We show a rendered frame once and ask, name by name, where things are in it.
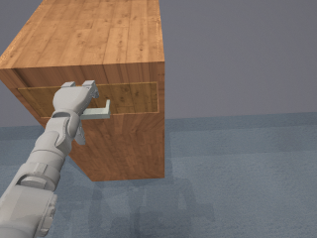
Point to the robot left hand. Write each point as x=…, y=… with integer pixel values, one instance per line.
x=76, y=99

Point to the cabinet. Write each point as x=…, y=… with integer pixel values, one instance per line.
x=109, y=41

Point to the left robot forearm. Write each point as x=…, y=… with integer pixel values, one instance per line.
x=43, y=166

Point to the handle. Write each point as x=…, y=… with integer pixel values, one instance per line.
x=97, y=113

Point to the left robot upper arm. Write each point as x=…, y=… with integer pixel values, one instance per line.
x=27, y=212

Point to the drawer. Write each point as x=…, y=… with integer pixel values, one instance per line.
x=127, y=97

